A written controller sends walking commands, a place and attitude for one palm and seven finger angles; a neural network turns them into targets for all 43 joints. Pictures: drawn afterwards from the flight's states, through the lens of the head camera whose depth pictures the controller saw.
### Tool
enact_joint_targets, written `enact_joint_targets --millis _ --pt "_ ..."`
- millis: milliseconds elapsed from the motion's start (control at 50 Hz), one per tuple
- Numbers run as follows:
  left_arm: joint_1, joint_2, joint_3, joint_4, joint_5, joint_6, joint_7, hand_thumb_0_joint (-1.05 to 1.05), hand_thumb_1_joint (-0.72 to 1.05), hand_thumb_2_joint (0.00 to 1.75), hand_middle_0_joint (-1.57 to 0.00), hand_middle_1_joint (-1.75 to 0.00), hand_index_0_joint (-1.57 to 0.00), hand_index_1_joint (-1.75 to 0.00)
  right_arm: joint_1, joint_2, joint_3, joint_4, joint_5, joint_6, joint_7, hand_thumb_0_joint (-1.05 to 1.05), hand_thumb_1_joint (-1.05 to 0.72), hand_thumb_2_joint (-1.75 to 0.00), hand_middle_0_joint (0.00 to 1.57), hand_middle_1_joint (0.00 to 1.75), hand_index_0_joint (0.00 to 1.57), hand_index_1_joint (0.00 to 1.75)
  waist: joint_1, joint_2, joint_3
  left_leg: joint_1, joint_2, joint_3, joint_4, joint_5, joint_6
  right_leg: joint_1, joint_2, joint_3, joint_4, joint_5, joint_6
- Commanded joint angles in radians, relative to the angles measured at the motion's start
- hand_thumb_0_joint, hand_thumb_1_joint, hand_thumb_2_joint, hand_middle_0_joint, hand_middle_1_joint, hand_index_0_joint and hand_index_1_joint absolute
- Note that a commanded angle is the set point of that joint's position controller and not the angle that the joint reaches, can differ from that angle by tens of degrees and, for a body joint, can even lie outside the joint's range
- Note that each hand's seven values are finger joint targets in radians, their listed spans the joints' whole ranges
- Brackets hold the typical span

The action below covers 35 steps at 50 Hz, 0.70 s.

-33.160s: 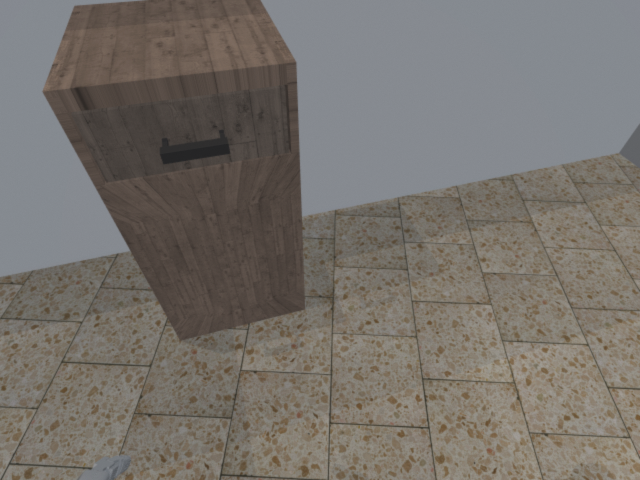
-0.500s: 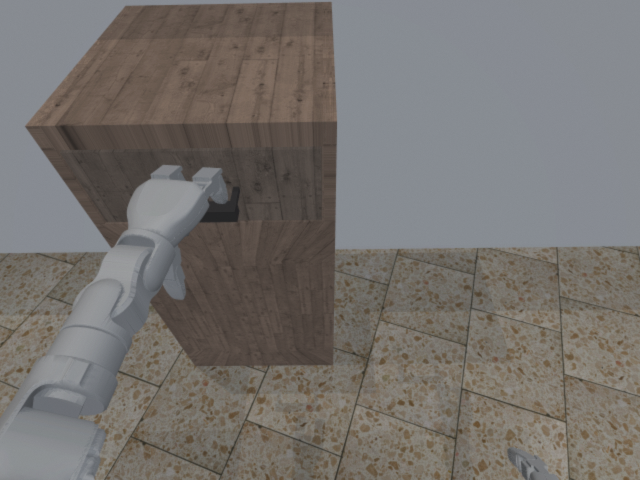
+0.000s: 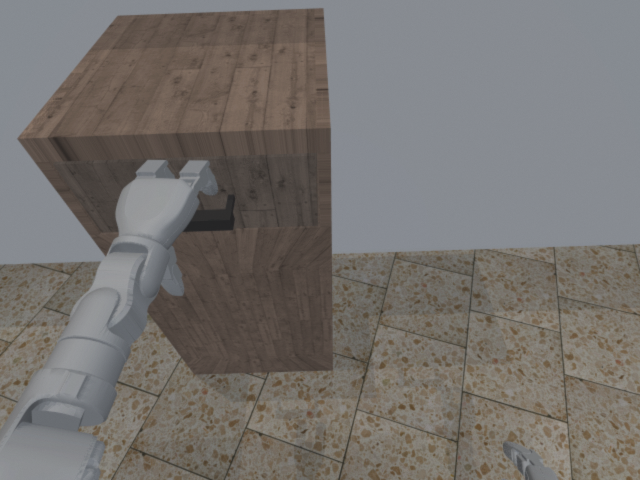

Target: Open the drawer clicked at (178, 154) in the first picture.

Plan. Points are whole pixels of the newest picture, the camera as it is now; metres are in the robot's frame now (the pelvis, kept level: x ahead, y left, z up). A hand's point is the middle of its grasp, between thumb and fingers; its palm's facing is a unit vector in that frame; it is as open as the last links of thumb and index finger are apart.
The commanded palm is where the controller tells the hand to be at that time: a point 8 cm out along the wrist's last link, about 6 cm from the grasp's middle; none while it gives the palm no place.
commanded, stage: re-aim the fingers above the handle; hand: left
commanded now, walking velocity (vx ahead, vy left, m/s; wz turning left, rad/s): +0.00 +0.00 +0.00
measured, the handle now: (194, 211) +0.50 +0.25 +0.03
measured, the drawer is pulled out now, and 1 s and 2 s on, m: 0.00 0.00 0.00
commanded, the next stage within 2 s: lower the fingers behind the handle in 0.60 s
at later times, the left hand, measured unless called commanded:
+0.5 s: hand (180, 196) +0.44 +0.22 +0.12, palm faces +0.21 -0.03 -0.98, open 13.8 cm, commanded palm +0.39 +0.24 +0.15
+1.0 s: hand (182, 214) +0.43 +0.22 +0.09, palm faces +0.15 +0.03 -0.99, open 13.8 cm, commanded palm +0.38 +0.22 +0.12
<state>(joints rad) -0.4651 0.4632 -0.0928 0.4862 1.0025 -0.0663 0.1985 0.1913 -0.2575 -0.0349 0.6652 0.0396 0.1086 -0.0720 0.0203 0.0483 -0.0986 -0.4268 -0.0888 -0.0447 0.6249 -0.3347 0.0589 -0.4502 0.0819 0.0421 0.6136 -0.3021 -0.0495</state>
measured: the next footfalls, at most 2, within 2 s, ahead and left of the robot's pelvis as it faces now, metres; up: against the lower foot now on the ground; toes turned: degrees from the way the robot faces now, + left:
none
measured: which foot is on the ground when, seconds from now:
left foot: down 0.00-1.00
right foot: down 0.00-1.00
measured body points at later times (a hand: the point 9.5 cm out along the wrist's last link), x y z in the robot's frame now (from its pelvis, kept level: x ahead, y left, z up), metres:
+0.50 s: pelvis +0.00 +0.00 +0.00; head +0.04 -0.02 +0.45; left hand +0.42 +0.22 +0.17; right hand +0.13 -0.25 -0.13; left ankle -0.02 +0.08 -0.72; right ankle +0.00 -0.09 -0.72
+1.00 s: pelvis +0.00 -0.01 +0.00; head +0.04 -0.03 +0.44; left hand +0.41 +0.22 +0.15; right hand +0.15 -0.24 -0.13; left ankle -0.02 +0.08 -0.72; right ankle +0.00 -0.09 -0.72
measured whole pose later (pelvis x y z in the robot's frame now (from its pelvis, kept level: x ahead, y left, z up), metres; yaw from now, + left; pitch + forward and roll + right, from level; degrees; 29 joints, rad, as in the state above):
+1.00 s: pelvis +0.00 -0.01 +0.00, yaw -1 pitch +11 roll +0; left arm -0.62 0.41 -0.12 0.71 1.02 0.16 0.31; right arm 0.15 -0.23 0.00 0.66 0.04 0.14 -0.04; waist 0.02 0.06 -0.12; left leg -0.48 -0.08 -0.02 0.63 -0.33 0.05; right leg -0.53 0.09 0.06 0.64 -0.30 -0.05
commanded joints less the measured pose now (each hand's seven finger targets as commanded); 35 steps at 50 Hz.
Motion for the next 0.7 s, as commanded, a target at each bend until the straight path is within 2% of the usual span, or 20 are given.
enact_joint_targets --millis 0,20,60,100,120,140,180,220,260,280,300,320,360,400,460,520,580,620,640,680 --pt "-0.395 0.282 0.167 -0.03 -0.003 0.164 0.092 0.0 -0.5 0.3 -0.3 -1.2 -0.3 -1.2 -0.059 -0.105 -0.019 -0.105 0.005 -0.023 0.013 0.0 -0.9 -0.9 0.2 0.3 0.2 0.3 0.033 -0.004 -0.302 0.069 0.039 0.022 -0.091 0.358 -0.052 0.214 -0.037 -0.008 -0.059 0.279 -0.012" --pt "-0.343 0.259 0.148 0.037 -0.01 0.205 0.067 0.0 -0.5 0.3 -0.3 -1.2 -0.3 -1.2 -0.059 -0.114 -0.02 -0.108 0.009 -0.015 0.015 0.0 -0.9 -0.9 0.2 0.3 0.2 0.3 0.029 -0.041 -0.299 0.058 0.041 0.024 -0.099 0.347 -0.052 0.23 -0.037 -0.009 -0.071 0.272 -0.009" --pt "-0.357 0.176 0.026 0.064 -0.023 0.265 -0.008 0.0 -0.5 0.3 -0.3 -1.2 -0.3 -1.2 -0.047 -0.136 -0.015 -0.124 0.021 0.001 0.013 0.0 -0.9 -0.9 0.2 0.3 0.2 0.3 -0.011 -0.101 -0.274 0.069 0.047 0.024 -0.104 0.331 -0.039 0.222 -0.043 -0.014 -0.087 0.284 0.002" --pt "-0.362 0.127 -0.044 0.047 -0.039 0.287 -0.091 0.0 -0.5 0.3 -0.3 -1.2 -0.3 -1.2 -0.045 -0.149 -0.021 -0.146 0.028 0.01 0.005 0.0 -0.9 -0.9 0.2 0.3 0.2 0.3 -0.04 -0.148 -0.272 0.098 0.048 0.018 -0.099 0.319 -0.021 0.214 -0.047 -0.015 -0.102 0.288 0.009" --pt "-0.408 0.058 -0.113 0.001 -0.053 0.274 -0.134 0.0 -0.5 0.3 -0.3 -1.2 -0.3 -1.2 -0.048 -0.15 -0.022 -0.161 0.027 0.009 -0.001 0.0 -0.9 -0.9 0.2 0.3 0.2 0.3 -0.067 -0.144 -0.268 0.133 0.049 0.011 -0.092 0.323 -0.014 0.189 -0.048 -0.018 -0.11 0.286 0.009" --pt "-0.465 0.054 -0.126 -0.058 -0.062 0.245 -0.165 0.0 -0.5 0.3 -0.3 -1.2 -0.3 -1.2 -0.044 -0.147 -0.023 -0.163 0.024 0.004 -0.006 0.0 -0.9 -0.9 0.2 0.3 0.2 0.3 -0.08 -0.129 -0.263 0.156 0.049 0.007 -0.082 0.319 -0.007 0.162 -0.051 -0.016 -0.111 0.28 0.012" --pt "-0.535 0.095 -0.092 -0.141 -0.073 0.16 -0.199 0.0 -0.5 0.3 -0.3 -1.2 -0.3 -1.2 -0.04 -0.141 -0.022 -0.161 0.007 -0.004 -0.02 0.0 -0.9 -0.9 0.2 0.3 0.2 0.3 -0.084 -0.098 -0.276 0.182 0.041 -0.004 -0.059 0.334 0.002 0.149 -0.055 -0.01 -0.101 0.29 0.01" --pt "-0.655 0.129 -0.074 -0.244 -0.066 0.055 -0.19 0.0 -0.5 0.3 -0.3 -1.2 -0.3 -1.2 -0.028 -0.127 -0.018 -0.152 -0.006 -0.018 -0.031 0.0 -0.9 -0.9 0.2 0.3 0.2 0.3 -0.087 -0.009 -0.296 0.212 0.038 -0.024 -0.046 0.337 -0.005 0.107 -0.053 -0.005 -0.086 0.252 0.002" --pt "-0.682 0.192 0.004 -0.261 -0.038 -0.028 -0.126 0.0 -0.5 0.3 -0.3 -1.2 -0.3 -1.2 0.007 -0.109 -0.026 -0.129 -0.012 -0.032 -0.03 0.0 -0.9 -0.9 0.2 0.3 0.2 0.3 -0.057 0.078 -0.345 0.258 0.041 -0.045 -0.027 0.41 -0.031 0.055 -0.04 -0.014 -0.053 0.234 -0.013" --pt "-0.679 0.271 0.089 -0.243 -0.015 -0.051 -0.081 0.0 -0.5 0.3 -0.3 -1.2 -0.3 -1.2 0.014 -0.107 -0.027 -0.116 -0.014 -0.033 -0.027 0.0 -0.9 -0.9 0.2 0.3 0.2 0.3 -0.033 0.104 -0.364 0.253 0.047 -0.048 -0.022 0.443 -0.053 0.046 -0.034 -0.019 -0.034 0.232 -0.02" --pt "-0.681 0.29 0.124 -0.239 -0.005 -0.064 -0.036 0.0 -0.5 0.3 -0.3 -1.2 -0.3 -1.2 0.023 -0.101 -0.027 -0.112 -0.016 -0.037 -0.02 0.0 -0.9 -0.9 0.2 0.3 0.2 0.3 -0.01 0.128 -0.392 0.243 0.045 -0.045 -0.017 0.487 -0.069 0.052 -0.031 -0.026 -0.016 0.246 -0.025" --pt "-0.659 0.374 0.216 -0.218 0.004 -0.058 0.012 0.0 -0.5 0.3 -0.3 -1.2 -0.3 -1.2 0.025 -0.106 -0.028 -0.106 -0.021 -0.038 -0.014 0.0 -0.9 -0.9 0.2 0.3 0.2 0.3 0.021 0.131 -0.413 0.208 0.042 -0.041 -0.02 0.491 -0.079 0.086 -0.027 -0.028 -0.007 0.251 -0.03" --pt "-0.601 0.381 0.269 -0.093 0.009 -0.004 0.098 0.0 -0.5 0.3 -0.3 -1.2 -0.3 -1.2 0.0 -0.083 -0.015 -0.099 -0.016 -0.035 -0.001 0.0 -0.9 -0.9 0.2 0.3 0.2 0.3 0.047 0.059 -0.363 0.087 0.035 -0.019 -0.033 0.432 -0.077 0.139 -0.026 -0.026 0.001 0.265 -0.031" --pt "-0.508 0.339 0.242 -0.029 0.001 0.081 0.147 0.0 -0.5 0.3 -0.3 -1.2 -0.3 -1.2 -0.043 -0.081 -0.008 -0.105 -0.009 -0.026 0.01 0.0 -0.9 -0.9 0.2 0.3 0.2 0.3 0.071 0.013 -0.351 0.036 0.033 0.013 -0.055 0.412 -0.073 0.206 -0.032 -0.01 -0.009 0.31 -0.025" --pt "-0.337 0.295 0.191 0.123 -0.001 0.226 0.124 0.0 -0.5 0.3 -0.3 -1.2 -0.3 -1.2 -0.052 -0.101 -0.002 -0.11 -0.004 0.006 0.025 0.0 -0.9 -0.9 0.2 0.3 0.2 0.3 0.078 -0.075 -0.354 -0.014 0.042 0.035 -0.094 0.388 -0.065 0.298 -0.044 0.007 -0.036 0.352 -0.009" --pt "-0.284 0.204 0.067 0.142 -0.012 0.338 -0.001 0.0 -0.5 0.3 -0.3 -1.2 -0.3 -1.2 -0.054 -0.144 -0.014 -0.139 0.018 0.033 0.028 0.0 -0.9 -0.9 0.2 0.3 0.2 0.3 0.022 -0.157 -0.35 0.017 0.054 0.042 -0.109 0.389 -0.041 0.327 -0.048 0.004 -0.071 0.379 0.005" --pt "-0.329 0.101 -0.068 -0.048 -0.063 0.316 -0.153 0.0 -0.5 0.3 -0.3 -1.2 -0.3 -1.2 -0.053 -0.165 -0.029 -0.184 0.028 0.032 0.007 0.0 -0.9 -0.9 0.2 0.3 0.2 0.3 -0.054 -0.199 -0.343 0.107 0.05 0.026 -0.083 0.409 -0.001 0.292 -0.051 -0.002 -0.09 0.442 0.022" --pt "-0.46 0.002 -0.164 -0.278 -0.104 0.218 -0.217 0.0 -0.5 0.3 -0.3 -1.2 -0.3 -1.2 -0.066 -0.148 -0.029 -0.197 0.018 0.011 -0.009 0.0 -0.9 -0.9 0.2 0.3 0.2 0.3 -0.103 -0.134 -0.329 0.205 0.049 -0.001 -0.061 0.458 0.011 0.21 -0.053 -0.008 -0.096 0.41 0.024" --pt "-0.508 0.017 -0.155 -0.363 -0.119 0.162 -0.218 0.0 -0.5 0.3 -0.3 -1.2 -0.3 -1.2 -0.063 -0.137 -0.028 -0.182 0.012 -0.007 -0.017 0.0 -0.9 -0.9 0.2 0.3 0.2 0.3 -0.102 -0.052 -0.337 0.255 0.048 -0.016 -0.047 0.486 0.013 0.17 -0.054 -0.005 -0.092 0.375 0.021" --pt "-0.591 0.102 -0.094 -0.405 -0.087 0.061 -0.178 0.0 -0.5 0.3 -0.3 -1.2 -0.3 -1.2 -0.022 -0.118 -0.023 -0.141 -0.005 -0.028 -0.029 0.0 -0.9 -0.9 0.2 0.3 0.2 0.3 -0.1 0.061 -0.325 0.321 0.053 -0.052 -0.031 0.524 -0.015 0.067 -0.042 -0.013 -0.077 0.294 0.008"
